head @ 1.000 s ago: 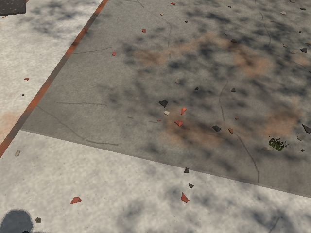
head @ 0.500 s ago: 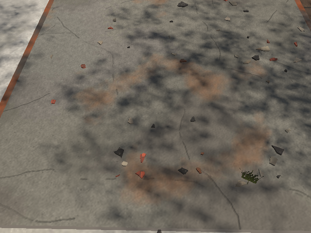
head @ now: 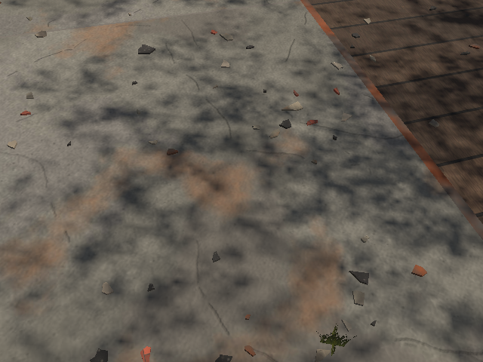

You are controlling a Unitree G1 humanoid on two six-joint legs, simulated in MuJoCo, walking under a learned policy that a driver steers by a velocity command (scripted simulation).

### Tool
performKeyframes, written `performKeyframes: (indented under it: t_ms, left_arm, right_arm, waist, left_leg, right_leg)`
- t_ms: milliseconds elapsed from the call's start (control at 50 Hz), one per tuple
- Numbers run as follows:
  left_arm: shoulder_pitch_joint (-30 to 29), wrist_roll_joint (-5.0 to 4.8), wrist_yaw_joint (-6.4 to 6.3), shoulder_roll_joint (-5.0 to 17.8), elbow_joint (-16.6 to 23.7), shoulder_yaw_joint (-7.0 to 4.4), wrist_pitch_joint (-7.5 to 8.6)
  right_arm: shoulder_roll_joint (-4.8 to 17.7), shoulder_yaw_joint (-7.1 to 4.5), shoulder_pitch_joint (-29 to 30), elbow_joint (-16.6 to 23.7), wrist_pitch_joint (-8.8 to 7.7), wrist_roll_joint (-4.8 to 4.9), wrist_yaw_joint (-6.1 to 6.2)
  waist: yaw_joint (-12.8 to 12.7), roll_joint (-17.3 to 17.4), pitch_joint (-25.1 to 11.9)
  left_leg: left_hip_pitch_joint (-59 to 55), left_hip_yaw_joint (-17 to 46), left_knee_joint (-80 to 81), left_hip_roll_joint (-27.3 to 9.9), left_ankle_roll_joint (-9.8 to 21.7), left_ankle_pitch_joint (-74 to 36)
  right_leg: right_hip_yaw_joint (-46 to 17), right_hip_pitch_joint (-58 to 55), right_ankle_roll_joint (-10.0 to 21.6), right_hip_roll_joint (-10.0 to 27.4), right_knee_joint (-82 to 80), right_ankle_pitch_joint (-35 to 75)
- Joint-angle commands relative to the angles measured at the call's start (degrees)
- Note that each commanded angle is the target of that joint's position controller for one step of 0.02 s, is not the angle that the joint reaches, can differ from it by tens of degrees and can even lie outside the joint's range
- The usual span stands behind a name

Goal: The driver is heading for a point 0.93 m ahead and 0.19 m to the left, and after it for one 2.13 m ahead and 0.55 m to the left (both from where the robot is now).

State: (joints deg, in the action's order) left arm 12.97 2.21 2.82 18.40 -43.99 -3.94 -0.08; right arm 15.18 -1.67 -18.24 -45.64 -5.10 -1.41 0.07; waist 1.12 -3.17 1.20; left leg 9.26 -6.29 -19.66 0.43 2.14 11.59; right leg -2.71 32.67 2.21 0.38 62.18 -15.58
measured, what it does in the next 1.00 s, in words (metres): walks ahead, turning left: right foot, then left foot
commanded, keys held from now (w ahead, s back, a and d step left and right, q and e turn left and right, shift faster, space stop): w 0.06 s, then w+q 0.94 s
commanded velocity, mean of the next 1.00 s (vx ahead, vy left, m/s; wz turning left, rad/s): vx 0.50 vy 0.00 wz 0.32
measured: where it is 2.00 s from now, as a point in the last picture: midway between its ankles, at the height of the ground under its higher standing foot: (153, 213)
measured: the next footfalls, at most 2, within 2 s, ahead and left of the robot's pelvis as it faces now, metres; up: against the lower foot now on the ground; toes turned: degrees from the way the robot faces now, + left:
right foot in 0.24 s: +0.27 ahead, -0.13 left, +0.00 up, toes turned -3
left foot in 0.76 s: +0.52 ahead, +0.11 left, +0.00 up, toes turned +21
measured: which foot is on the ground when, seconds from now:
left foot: down 0.00-0.24, up 0.26-0.74, down 0.76-1.00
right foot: up 0.00-0.22, down 0.24-0.78, up 0.80-1.00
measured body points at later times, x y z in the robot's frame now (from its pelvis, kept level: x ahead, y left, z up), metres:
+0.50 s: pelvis +0.25 -0.04 +0.00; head +0.27 -0.05 +0.45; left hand +0.27 +0.23 -0.12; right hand +0.35 -0.30 -0.14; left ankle +0.28 +0.11 -0.66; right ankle +0.23 -0.12 -0.75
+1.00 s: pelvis +0.49 +0.07 +0.00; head +0.52 +0.09 +0.44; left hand +0.52 +0.36 -0.12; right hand +0.65 -0.17 -0.13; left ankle +0.48 +0.10 -0.75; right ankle +0.61 -0.09 -0.67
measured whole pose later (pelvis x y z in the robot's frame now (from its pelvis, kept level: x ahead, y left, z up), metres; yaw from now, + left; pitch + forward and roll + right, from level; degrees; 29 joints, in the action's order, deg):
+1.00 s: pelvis +0.49 +0.07 +0.00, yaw +25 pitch +0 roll +0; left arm 9.1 2.7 0.6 14.8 -43.9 -2.3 1.9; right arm 15.4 -4.1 -18.3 -48.9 -1.9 0.0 -0.7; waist 1.0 -1.6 3.3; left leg 10.5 0.9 -20.7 8.2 8.2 10.3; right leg -1.8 33.9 -2.2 7.3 61.3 -15.3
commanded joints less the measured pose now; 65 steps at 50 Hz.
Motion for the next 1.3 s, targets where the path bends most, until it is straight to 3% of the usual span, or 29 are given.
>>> performKeyframes:
  t_ms: [20, 80, 160, 200, 220, 240, 260, 280, 300, 320, 340, 380, 460, 540, 640, 700, 740, 760, 780, 800, 820, 860, 880, 920, 980, 1080, 1200, 1260, 1300]
  left_arm:
    - [-1.7, 0.12, 0.63, 0.3, 4.2, 0.49, 0.45]
    - [-8.0, 0.1, 1.02, -1.2, 6.0, 1.71, 1.03]
    - [-13.0, 0.06, 0.63, -0.7, 7.4, 2.34, 1.81]
    - [-10.1, 0.13, -0.18, 0.2, 6.6, 2.03, 2.55]
    - [-4.1, 0.51, -0.75, 1.0, 4.5, 1.55, 3.22]
    - [4.7, 1.52, -1.57, 3.6, 1.5, 0.5, 3.94]
    - [13.3, 2.8, -2.67, 9.5, 0.9, -0.89, 4.28]
    - [13.7, 1.19, -3.13, 12.6, 0.7, -1.82, 3.52]
    - [9.7, -0.01, -3.12, 8.2, 0.9, -0.85, 3.26]
    - [5.0, -0.47, -2.97, 4.3, 1.1, 0.25, 3.56]
    - [2.5, -0.58, -2.79, 1.6, 1.1, 0.89, 3.94]
    - [1.3, -0.9, -3.03, -0.3, 0.4, 1.35, 4.81]
    - [4.0, -1.28, -3.29, 0.6, -1.8, 0.65, 6.5]
    - [6.4, -1.01, -3.47, 0.0, -3.8, 0.62, 6.4]
    - [9.5, -0.95, -3.98, 2.8, -6.0, -0.21, 5.91]
    - [10.1, -0.77, -4.35, 4.7, -6.9, -0.67, 4.9]
    - [9.9, -0.67, -4.45, 6.6, -7.0, -1.15, 3.69]
    - [9.4, -0.75, -4.3, 6.7, -6.4, -1.08, 3.3]
    - [11.1, -1.23, -3.87, 2.1, -3.7, 0.1, 3.48]
    - [8.8, -1.36, -2.94, 0.9, 0.3, 0.14, 4.07]
    - [1.4, -0.86, -2.78, 3.6, 1.5, -0.18, 4.52]
    - [2.1, -1.43, -2.78, 2.0, 0.7, 0.4, 5.5]
    - [2.8, -0.36, -2.84, 1.9, 0.5, 0.35, 4.73]
    - [4.7, 0.76, -2.52, 1.3, 0.0, 0.45, 2.69]
    - [1.1, 0.64, -2.12, 0.3, 1.5, 0.64, 1.42]
    - [-10.3, 0.27, -1.89, 0.6, 5.1, 0.84, 1.51]
    - [-17.4, -0.32, -1.13, 0.3, 7.9, 1.78, 2.79]
    - [-12.1, -0.48, -1.32, 1.8, 6.5, 1.21, 3.3]
    - [0.7, -0.64, -2.43, 4.1, 2.3, -0.08, 3.86]
  right_arm:
    - [6.1, -1.52, -1.6, 1.3, -1.21, 0.12, -0.4]
    - [6.2, -1.54, -2.8, -0.3, -1.01, 0.43, -0.78]
    - [8.5, -2.07, -7.1, -3.4, -0.06, 0.76, -0.89]
    - [9.8, -2.45, -7.3, -4.4, 0.55, 0.56, -0.72]
    - [9.8, -2.41, -7.1, -4.9, 0.81, 0.88, -0.67]
    - [8.2, -1.88, -7.5, -4.7, 0.7, 1.19, -0.71]
    - [3.2, -0.51, -7.6, -1.4, 0.42, 1.99, -0.97]
    - [2.6, -0.81, -10.8, -1.2, 0.97, 2.01, -0.53]
    - [6.7, -2.15, -7.3, -2.2, 1.89, 1.1, -0.07]
    - [5.4, -2.09, -5.6, -2.1, 1.89, 1.25, -0.45]
    - [4.3, -2.09, -5.3, -2.7, 2.19, 1.25, -0.67]
    - [3.2, -2.3, -6.3, -3.7, 3.6, -0.11, -1.38]
    - [1.4, -2.5, -0.4, -1.6, 4.74, -0.33, -2.59]
    - [0.4, -1.92, 7.8, 1.4, 4.71, -0.43, -3.45]
    - [0.7, -1.21, 16.3, 5.0, 4.62, -0.81, -4.47]
    - [2.0, -1.72, 15.4, 5.5, 4.74, -1.04, -4.05]
    - [3.8, -2.85, 6.8, 3.4, 4.29, -1.07, -3.29]
    - [5.9, -4.01, -2.4, 0.4, 3.73, -1.57, -2.49]
    - [12.6, -6.0, -7.7, -0.4, 3.69, -2.0, -1.49]
    - [17.0, -6.88, -5.5, 1.0, 4.17, -0.01, -1.33]
    - [15.3, -6.55, -5.0, 0.8, 4.74, 0.71, -0.96]
    - [9.6, -5.02, 0.3, 0.4, 4.31, 0.9, -0.27]
    - [8.1, -4.5, 2.2, 0.4, 3.88, 1.31, -0.09]
    - [6.9, -3.95, 3.1, 0.9, 2.73, 1.53, -0.33]
    - [8.7, -4.39, 0.3, 0.2, 1.89, 1.49, -0.57]
    - [8.8, -4.43, -5.7, -0.8, 2.0, 1.44, -0.39]
    - [8.5, -4.07, -9.9, -1.9, 1.92, 0.7, 0.51]
    - [9.3, -3.84, -7.8, -2.2, 1.21, 0.4, 0.92]
    - [10.3, -3.89, -6.5, -2.7, 1.02, 0.06, 0.74]
  waist:
    - [-0.7, 8.7, 0.5]
    - [0.4, 8.7, 1.7]
    - [1.4, 9.1, 2.3]
    - [-0.5, 8.9, 1.2]
    - [-3.7, 7.1, -1.6]
    - [-6.9, 4.5, -7.7]
    - [-9.6, -5.0, -16.6]
    - [-8.0, -11.6, -19.8]
    - [-6.9, -3.1, -11.8]
    - [-4.6, -2.6, -4.9]
    - [-3.0, -2.4, -2.2]
    - [-0.8, -4.0, 0.0]
    - [-0.1, -1.7, 1.4]
    - [-1.1, -1.3, 3.6]
    - [-2.9, -0.7, 5.1]
    - [-1.8, -1.4, 3.1]
    - [2.0, -1.6, -2.7]
    - [6.2, 1.2, -7.9]
    - [6.7, 10.0, -14.2]
    - [4.2, 17.4, -18.6]
    - [6.0, 7.6, -12.5]
    - [0.9, 2.3, -2.2]
    - [-1.2, 2.4, -0.8]
    - [-2.9, 3.4, -2.3]
    - [-2.3, 4.1, -1.1]
    - [2.0, 6.0, 1.2]
    - [4.5, 7.2, 1.5]
    - [1.5, 8.4, 1.4]
    - [-4.5, 6.5, -4.8]
  left_leg:
    - [-3.5, 9.6, 11.0, -14.5, 7.8, -14.3]
    - [-1.7, 4.9, 11.3, -12.4, 6.9, -16.0]
    - [-4.2, 7.4, 8.6, -13.7, 7.1, -21.7]
    - [-6.2, 8.5, 3.4, -14.3, 6.6, -29.1]
    - [-5.4, 6.9, -4.4, -12.5, 5.7, -33.8]
    - [0.2, 5.2, -15.4, -9.4, 4.5, -28.9]
    - [14.3, 2.2, -34.0, -4.6, 2.4, -6.2]
    - [25.3, 4.9, -45.9, 1.9, 2.1, 19.8]
    - [28.1, 10.0, -49.0, -1.4, 2.8, 16.1]
    - [27.9, 9.9, -47.4, -3.3, 2.8, 11.4]
    - [26.0, 9.3, -45.2, -4.6, 2.5, 8.4]
    - [23.0, 8.6, -44.4, -5.3, 1.3, 5.5]
    - [28.3, 7.9, -43.8, -6.0, 0.2, -1.2]
    - [30.9, 6.3, -33.5, -6.1, -0.4, -8.6]
    - [26.3, 1.0, -20.0, -4.6, 2.3, -9.1]
    - [21.3, -2.2, -17.1, -0.6, 5.6, -1.7]
    - [10.9, -3.3, -14.8, 4.0, 8.4, 3.7]
    - [-2.0, -1.1, -10.4, 4.9, 10.4, 2.2]
    - [-18.5, 19.3, -8.0, -9.4, 15.2, 10.3]
    - [-27.1, 50.3, 2.3, -20.6, 22.7, 7.4]
    - [-24.5, 43.9, 4.3, -19.1, 20.7, 3.5]
    - [-9.5, 30.3, 4.5, -14.6, 16.1, -9.5]
    - [-4.7, 26.2, 5.0, -11.8, 14.7, -14.6]
    - [-1.0, 22.5, 5.8, -9.0, 14.2, -20.1]
    - [0.7, 21.2, 7.6, -7.0, 13.8, -18.6]
    - [-4.4, 23.6, 7.9, -6.3, 11.9, -15.9]
    - [-10.9, 24.2, 4.1, -7.6, 10.7, -24.9]
    - [-10.7, 22.5, 2.0, -9.2, 7.7, -34.2]
    - [-11.4, 18.1, -13.4, -6.3, 5.8, -47.2]
  right_leg:
    - [-1.7, 6.1, -0.8, 1.5, -5.1, 5.2]
    - [1.8, 1.5, -0.9, 1.4, -17.6, 10.5]
    - [6.4, -4.7, 0.4, 1.0, -27.0, 8.0]
    - [6.6, -10.0, 1.5, -0.6, -30.8, 4.7]
    - [6.8, -18.4, 2.5, -1.8, -35.5, 6.4]
    - [4.1, -31.9, 3.9, 0.7, -36.1, 6.5]
    - [-15.1, -47.8, 7.4, 18.1, -38.3, -0.5]
    - [-32.0, -50.0, 11.2, 26.8, -45.1, 0.3]
    - [-25.7, -43.1, 9.8, 23.4, -45.5, -2.3]
    - [-17.9, -35.8, 8.3, 20.4, -47.6, 0.3]
    - [-12.3, -31.3, 6.6, 17.7, -49.8, 3.4]
    - [-5.1, -26.2, 5.2, 14.9, -51.9, 9.4]
    - [2.1, -27.0, 6.3, 14.8, -54.2, 17.3]
    - [8.6, -28.1, 6.4, 13.7, -54.4, 19.9]
    - [13.5, -32.3, 5.4, 15.3, -52.8, 25.5]
    - [16.4, -37.4, 4.2, 15.8, -44.3, 45.6]
    - [17.6, -37.8, 3.8, 15.4, -28.4, 55.9]
    - [18.6, -31.5, 2.2, 14.1, -14.3, 47.9]
    - [18.5, -13.7, -0.4, 10.2, 5.0, 19.5]
    - [9.0, 4.6, -3.3, -2.2, 20.6, -16.4]
    - [1.3, 11.3, -2.6, 1.4, 20.9, -11.4]
    - [1.3, 7.0, -2.0, 5.9, 10.9, -3.1]
    - [0.9, 3.3, -2.5, 6.7, 7.6, -2.7]
    - [1.4, -1.1, -3.7, 6.7, 4.7, -2.3]
    - [2.5, 1.4, -5.1, 6.4, -1.3, 2.1]
    - [2.0, 7.9, -5.9, 5.2, -14.2, 11.9]
    - [3.3, 5.3, -3.7, 2.1, -26.2, 14.9]
    - [4.3, -6.0, 0.2, 0.3, -31.3, 11.1]
    - [6.2, -20.5, 3.1, -3.0, -35.4, 8.1]
Velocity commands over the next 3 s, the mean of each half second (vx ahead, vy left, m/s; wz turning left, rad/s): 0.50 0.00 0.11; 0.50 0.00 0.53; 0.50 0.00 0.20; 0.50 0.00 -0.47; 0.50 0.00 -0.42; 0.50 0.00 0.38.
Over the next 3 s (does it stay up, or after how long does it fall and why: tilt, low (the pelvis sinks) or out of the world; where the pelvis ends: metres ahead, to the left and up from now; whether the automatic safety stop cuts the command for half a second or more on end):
stays up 1.52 0.32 -0.03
